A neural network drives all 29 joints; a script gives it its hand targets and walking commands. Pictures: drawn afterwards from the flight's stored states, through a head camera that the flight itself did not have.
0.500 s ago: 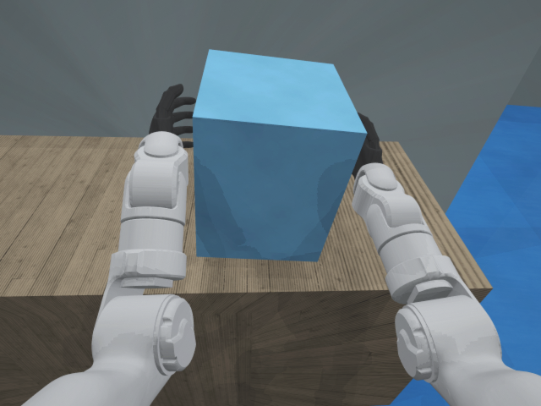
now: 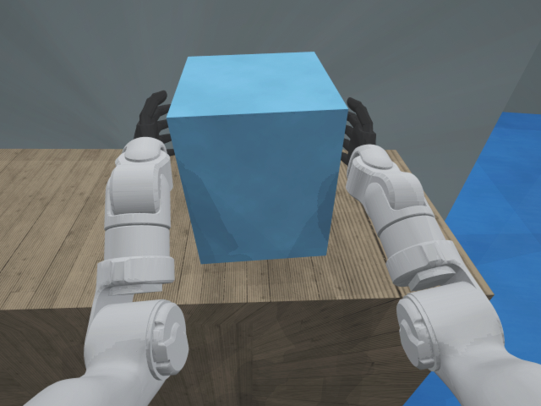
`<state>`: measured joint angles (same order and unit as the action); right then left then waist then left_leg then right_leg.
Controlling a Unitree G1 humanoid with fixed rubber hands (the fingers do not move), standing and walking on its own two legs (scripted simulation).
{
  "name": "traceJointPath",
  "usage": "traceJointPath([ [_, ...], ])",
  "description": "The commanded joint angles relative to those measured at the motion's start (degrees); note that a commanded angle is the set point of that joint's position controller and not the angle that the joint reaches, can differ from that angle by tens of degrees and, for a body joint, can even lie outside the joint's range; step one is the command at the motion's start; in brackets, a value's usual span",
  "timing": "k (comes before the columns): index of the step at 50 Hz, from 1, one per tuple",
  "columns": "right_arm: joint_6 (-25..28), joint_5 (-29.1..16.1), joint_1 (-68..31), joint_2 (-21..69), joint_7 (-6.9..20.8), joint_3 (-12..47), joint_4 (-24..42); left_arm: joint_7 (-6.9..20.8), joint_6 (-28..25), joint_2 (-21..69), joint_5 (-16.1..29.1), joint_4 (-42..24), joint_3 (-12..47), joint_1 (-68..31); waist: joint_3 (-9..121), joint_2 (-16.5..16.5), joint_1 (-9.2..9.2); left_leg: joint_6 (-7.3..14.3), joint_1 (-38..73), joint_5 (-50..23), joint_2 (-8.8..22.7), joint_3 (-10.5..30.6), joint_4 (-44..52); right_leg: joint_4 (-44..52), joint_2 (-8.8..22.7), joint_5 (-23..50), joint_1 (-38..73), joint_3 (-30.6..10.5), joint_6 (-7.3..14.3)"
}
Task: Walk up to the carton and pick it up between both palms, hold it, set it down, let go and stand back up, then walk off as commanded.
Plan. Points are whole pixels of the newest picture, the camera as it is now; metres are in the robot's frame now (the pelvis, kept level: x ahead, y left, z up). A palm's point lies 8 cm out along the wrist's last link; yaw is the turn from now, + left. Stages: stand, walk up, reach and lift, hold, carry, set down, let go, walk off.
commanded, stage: reach and lift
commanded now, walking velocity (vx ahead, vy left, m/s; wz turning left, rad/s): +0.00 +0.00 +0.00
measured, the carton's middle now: (257, 157) +0.43 -0.02 +0.20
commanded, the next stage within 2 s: hold in 1.04 s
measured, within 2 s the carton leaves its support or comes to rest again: neither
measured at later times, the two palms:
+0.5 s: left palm (148, 133) +0.39 +0.13 +0.27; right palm (363, 131) +0.38 -0.16 +0.26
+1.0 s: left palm (146, 107) +0.39 +0.12 +0.30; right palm (373, 109) +0.38 -0.17 +0.30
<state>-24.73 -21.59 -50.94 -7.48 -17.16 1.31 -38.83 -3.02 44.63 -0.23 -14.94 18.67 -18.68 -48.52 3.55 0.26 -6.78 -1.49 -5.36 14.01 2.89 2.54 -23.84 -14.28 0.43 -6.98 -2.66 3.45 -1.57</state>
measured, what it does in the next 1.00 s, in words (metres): stands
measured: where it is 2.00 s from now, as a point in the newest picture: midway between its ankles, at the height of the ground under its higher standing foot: outside the picture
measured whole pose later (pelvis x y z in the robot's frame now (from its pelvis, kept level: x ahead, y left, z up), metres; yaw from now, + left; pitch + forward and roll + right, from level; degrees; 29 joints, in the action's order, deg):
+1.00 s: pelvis +0.00 -0.01 +0.00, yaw +0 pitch -2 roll -2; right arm -34.9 -24.8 -64.5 -11.0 -19.2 2.2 -48.6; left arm -2.5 48.0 -4.2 -13.3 31.8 -21.3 -60.1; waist 9.7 -1.7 -4.9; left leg -2.1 -7.7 13.8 3.0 3.7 -23.6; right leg -15.8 -0.7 -7.7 -6.0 1.4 -0.9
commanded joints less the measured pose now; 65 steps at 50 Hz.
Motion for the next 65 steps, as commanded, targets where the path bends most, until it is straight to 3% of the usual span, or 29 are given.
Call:
traceJointPath([
  [1, 0.8, -5.9, -56.0, 41.0, 5.9, 14.6, 18.3, 5.8, -4.3, 42.2, 11.0, -2.1, 29.3, -46.8, 22.3, -5.1, -1.26, -2.4, 3.5, -15.6, -5.3, -1.1, 2.5, -1.2, -6.5, 8.2, 6.0, -0.8, 0.1],
  [7, -0.9, -5.8, -58.8, 41.5, 6.6, 12.9, 13.3, 6.8, -3.4, 38.9, 9.4, 3.5, 23.1, -48.2, 19.9, -1.5, 1.49, -0.4, -0.4, -10.4, -5.5, -1.7, 5.0, -1.1, -6.3, 4.7, 6.9, -1.4, -0.3],
  [10, -0.8, -9.0, -60.9, 43.0, 5.9, 15.9, 17.3, 6.3, -3.5, 40.2, 11.0, 1.7, 24.1, -48.2, 26.5, -2.0, 2.47, -1.2, 2.4, -19.1, -5.9, -1.2, 2.3, -2.2, -6.8, 14.6, 9.0, -1.6, -0.5],
  [12, -2.2, -9.6, -56.3, 42.2, 4.7, 17.0, 17.4, 6.5, -3.3, 40.3, 11.2, 0.0, 25.2, -45.2, 27.6, -1.1, 1.24, -2.0, 4.6, -25.0, -5.7, -0.6, 1.1, -2.6, -7.2, 21.7, 11.4, -2.0, -0.9],
  [13, -1.7, -11.2, -59.4, 43.0, 4.3, 19.0, 23.2, 6.5, -3.4, 40.2, 12.8, -2.8, 26.3, -46.2, 31.3, -0.9, 1.99, -2.2, 5.3, -27.7, -5.9, -0.6, 0.4, -2.9, -7.3, 25.6, 12.8, -2.5, -1.0],
  [16, -3.7, -10.6, -57.9, 43.5, 3.5, 16.4, 17.3, 6.8, -2.9, 38.7, 10.9, -0.6, 23.1, -48.6, 25.7, -1.1, 1.30, -1.9, 3.2, -21.5, -6.5, -1.0, 1.9, -1.8, -7.0, 19.2, 11.3, -2.2, -1.6],
  [19, -4.2, -9.8, -58.7, 44.0, 3.6, 15.0, 16.5, 7.7, -2.4, 37.9, 11.0, -0.2, 23.1, -50.3, 22.6, -0.2, 0.75, -1.5, 1.2, -17.1, -6.2, -1.3, 2.7, -1.9, -6.4, 15.9, 9.8, -2.2, -1.6],
  [22, -4.3, -9.6, -60.5, 44.0, 3.5, 13.8, 18.5, 8.0, -2.8, 38.8, 13.3, -0.4, 25.3, -52.6, 25.8, -1.3, -0.26, -1.5, 0.8, -16.8, -6.4, -1.4, 2.3, -2.3, -6.3, 15.9, 9.8, -2.1, -1.8],
  [23, -4.1, -10.5, -60.7, 45.1, 3.7, 14.5, 18.7, 7.5, -3.1, 40.1, 14.3, -3.2, 28.0, -54.0, 28.2, -4.2, -0.20, -2.3, 1.3, -19.6, -6.0, -0.7, 2.0, -3.3, -6.5, 17.5, 9.3, -2.1, -1.3],
  [24, -4.5, -10.4, -59.9, 43.0, 3.5, 13.3, 18.1, 7.5, -2.7, 40.2, 14.0, -0.3, 27.4, -52.3, 25.7, -4.7, -1.21, -2.8, 1.3, -18.2, -6.3, -0.6, 1.7, -2.7, -6.4, 16.0, 9.5, -2.1, -1.0],
  [29, -5.9, -11.4, -60.9, 44.1, 3.3, 14.0, 17.7, 7.1, -2.9, 38.8, 13.8, -2.9, 25.9, -55.4, 29.6, -4.0, -0.72, -2.3, 1.8, -18.9, -6.4, -0.5, 1.4, -3.0, -6.3, 16.5, 10.4, -2.4, -1.8],
  [30, -6.2, -11.3, -61.5, 43.3, 3.5, 13.5, 16.8, 7.2, -2.4, 38.4, 14.2, -0.7, 26.0, -54.3, 27.9, -5.1, -0.26, -2.3, 0.9, -16.5, -6.4, -0.5, 2.1, -2.6, -6.0, 14.1, 9.5, -2.5, -1.7],
  [32, -6.5, -10.0, -64.1, 43.0, 3.7, 12.4, 15.0, 7.4, -1.9, 38.4, 12.5, 3.6, 23.9, -54.3, 24.9, -4.0, 0.77, -2.1, -0.8, -14.0, -6.1, -0.9, 2.8, -2.0, -6.1, 8.9, 7.7, -2.2, -1.4],
  [33, -6.4, -9.7, -64.2, 43.7, 3.9, 11.6, 15.0, 7.4, -2.3, 38.4, 13.0, 2.5, 23.9, -56.9, 26.3, -2.7, 0.19, -1.8, -0.7, -13.4, -5.6, -0.9, 2.9, -2.1, -6.2, 8.2, 7.6, -2.3, -1.0],
  [36, -7.0, -9.9, -63.0, 41.6, 4.2, 11.2, 11.5, 7.4, -2.0, 38.4, 13.4, 2.9, 23.8, -57.4, 25.1, -4.5, -0.48, -2.3, -1.4, -13.8, -5.7, -0.6, 3.2, -2.4, -6.6, 8.7, 8.2, -2.0, -0.5],
  [37, -6.9, -11.0, -64.8, 42.0, 4.5, 11.9, 12.4, 7.1, -2.0, 39.5, 13.3, 2.7, 24.4, -57.0, 26.2, -5.6, 0.77, -2.6, -0.9, -15.8, -5.5, -0.4, 3.1, -2.8, -6.9, 9.2, 7.4, -1.7, -0.4],
  [38, -7.1, -10.9, -65.2, 41.9, 4.2, 11.5, 13.1, 7.2, -2.0, 39.2, 13.6, 5.3, 23.0, -55.2, 25.6, -3.3, 0.91, -1.9, -1.2, -15.2, -5.5, -0.3, 2.7, -2.0, -6.8, 9.1, 7.0, -2.1, -0.6],
  [41, -8.1, -10.5, -64.6, 41.9, 4.5, 10.4, 8.7, 7.4, -1.9, 37.2, 12.2, 9.4, 20.0, -55.2, 23.4, -2.2, 1.17, -1.6, -2.5, -13.0, -5.6, -0.5, 3.4, -1.9, -6.7, 8.5, 7.4, -2.5, -0.9],
  [42, -8.1, -11.5, -65.5, 42.7, 4.7, 11.1, 8.6, 7.4, -2.2, 36.4, 12.1, 7.3, 19.1, -58.6, 23.3, -2.6, 1.93, -1.3, -2.5, -12.4, -5.9, -0.4, 3.7, -2.0, -6.6, 8.0, 7.0, -2.3, -1.2],
  [43, -7.9, -11.6, -68.0, 43.2, 4.7, 11.8, 10.9, 7.2, -1.8, 36.1, 12.4, 8.7, 18.7, -57.5, 24.4, -0.6, 3.43, -0.8, -3.4, -12.7, -5.9, -1.0, 3.8, -1.8, -6.5, 8.2, 7.6, -2.6, -1.4],
  [47, -8.7, -14.0, -65.7, 42.7, 3.8, 13.6, 12.7, 7.0, -1.9, 36.9, 14.3, 5.5, 20.9, -57.3, 29.6, -1.7, 2.30, -2.2, -0.3, -21.5, -6.4, 0.1, 1.5, -2.8, -7.3, 18.1, 10.3, -2.9, -1.5],
  [49, -9.8, -14.0, -65.5, 42.3, 3.5, 12.1, 11.1, 6.9, -1.6, 36.4, 14.4, 5.6, 20.4, -59.2, 27.6, -2.1, 1.54, -2.0, -0.3, -19.1, -6.3, 0.2, 1.8, -2.0, -7.4, 14.4, 8.0, -2.5, -1.4],
  [52, -9.7, -14.2, -65.8, 43.0, 3.1, 13.0, 14.2, 7.0, -1.6, 36.5, 15.2, 3.9, 21.0, -58.1, 28.5, -0.9, 1.62, -2.2, -0.5, -21.3, -6.3, 0.6, 1.0, -2.7, -7.2, 18.1, 9.6, -2.7, -1.9],
  [54, -9.9, -14.9, -66.2, 42.4, 3.2, 11.8, 13.5, 7.1, -1.3, 36.6, 15.1, 3.2, 21.3, -60.6, 28.2, -3.7, 1.17, -2.8, -0.8, -20.0, -6.5, 0.1, 1.4, -2.4, -7.3, 15.8, 8.7, -2.6, -1.5],
  [56, -10.9, -14.2, -64.8, 42.3, 3.4, 10.9, 11.1, 7.1, -0.9, 35.4, 14.0, 4.8, 19.7, -58.8, 25.2, -2.4, 1.43, -2.2, -1.1, -16.6, -6.1, 0.4, 2.4, -1.7, -6.9, 12.3, 7.0, -2.8, -1.8],
  [58, -11.0, -13.3, -65.0, 41.7, 3.6, 10.0, 9.5, 7.6, -0.3, 36.1, 14.0, 5.1, 20.8, -60.1, 25.1, -4.5, 0.93, -2.8, -1.8, -16.3, -6.4, 0.0, 2.8, -2.2, -7.0, 11.3, 8.1, -2.7, -1.3],
  [59, -11.2, -13.5, -64.7, 41.6, 3.3, 9.2, 11.3, 7.6, -0.4, 36.9, 14.8, 2.8, 22.1, -60.6, 27.2, -4.8, -0.30, -3.0, -1.0, -17.9, -6.1, 0.2, 2.2, -2.3, -7.2, 12.7, 8.6, -2.9, -1.2],
  [62, -10.9, -14.5, -67.0, 42.4, 3.8, 10.0, 11.4, 7.2, -1.0, 36.3, 15.2, 3.2, 21.0, -62.3, 29.3, -4.4, 1.18, -2.8, -1.7, -17.1, -6.6, -0.2, 2.1, -2.6, -7.0, 11.9, 8.4, -2.7, -1.5],
  [65, -10.8, -13.5, -68.0, 41.4, 3.7, 8.4, 11.5, 7.1, -0.7, 37.2, 16.1, 3.9, 22.3, -64.2, 27.4, -6.0, -0.36, -3.4, -1.8, -15.8, -6.3, -0.3, 2.2, -2.1, -6.9, 10.3, 7.4, -3.2, -0.8],
])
